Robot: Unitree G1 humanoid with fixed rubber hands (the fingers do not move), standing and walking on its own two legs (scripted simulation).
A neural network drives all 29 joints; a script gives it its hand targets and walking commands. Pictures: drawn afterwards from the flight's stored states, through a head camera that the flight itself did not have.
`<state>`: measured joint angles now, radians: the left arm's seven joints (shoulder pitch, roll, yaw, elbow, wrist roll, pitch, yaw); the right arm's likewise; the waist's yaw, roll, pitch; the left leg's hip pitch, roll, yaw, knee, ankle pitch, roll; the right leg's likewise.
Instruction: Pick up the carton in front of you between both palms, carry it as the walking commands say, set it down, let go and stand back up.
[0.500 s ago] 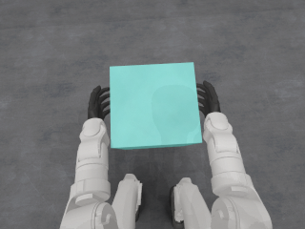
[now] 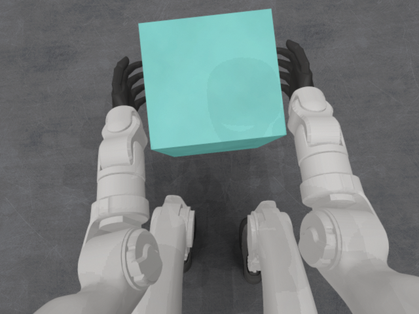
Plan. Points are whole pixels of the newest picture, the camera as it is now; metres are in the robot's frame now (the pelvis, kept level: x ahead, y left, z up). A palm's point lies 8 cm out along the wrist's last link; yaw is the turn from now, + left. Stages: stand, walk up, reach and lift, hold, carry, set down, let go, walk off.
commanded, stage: set down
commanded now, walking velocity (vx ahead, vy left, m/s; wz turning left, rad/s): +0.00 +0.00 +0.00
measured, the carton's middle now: (211, 100) +0.50 +0.03 -0.17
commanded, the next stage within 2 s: none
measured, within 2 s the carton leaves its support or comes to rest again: rests again in 1.26 s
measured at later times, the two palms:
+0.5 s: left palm (146, 112) +0.49 +0.19 -0.25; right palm (272, 93) +0.55 -0.11 -0.25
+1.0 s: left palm (147, 111) +0.51 +0.19 -0.29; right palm (266, 99) +0.55 -0.11 -0.31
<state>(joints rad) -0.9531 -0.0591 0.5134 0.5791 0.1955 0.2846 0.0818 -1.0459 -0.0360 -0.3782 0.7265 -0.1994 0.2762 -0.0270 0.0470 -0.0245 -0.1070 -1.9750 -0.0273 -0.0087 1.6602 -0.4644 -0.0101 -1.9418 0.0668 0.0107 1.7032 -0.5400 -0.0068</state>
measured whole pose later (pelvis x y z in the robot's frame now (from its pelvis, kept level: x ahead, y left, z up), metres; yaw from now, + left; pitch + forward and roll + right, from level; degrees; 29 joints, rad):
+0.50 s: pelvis -0.01 +0.00 -0.10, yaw +1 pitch +44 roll +2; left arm -1.24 0.05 0.50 0.67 0.11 0.28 0.13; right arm -1.39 -0.20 -0.26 0.89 -0.12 0.28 -0.06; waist 0.07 -0.02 0.18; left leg -2.25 -0.02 0.01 2.00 -0.51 -0.02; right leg -2.23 0.08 0.01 2.06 -0.59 -0.01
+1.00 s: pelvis -0.01 +0.00 -0.14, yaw +1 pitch +40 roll +3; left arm -1.35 0.16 0.42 0.89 0.01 0.23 0.09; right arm -1.46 -0.27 -0.16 1.04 -0.04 0.23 -0.08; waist 0.10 0.01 0.27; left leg -2.30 -0.04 0.00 2.15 -0.55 -0.04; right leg -2.28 0.09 0.00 2.22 -0.63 -0.01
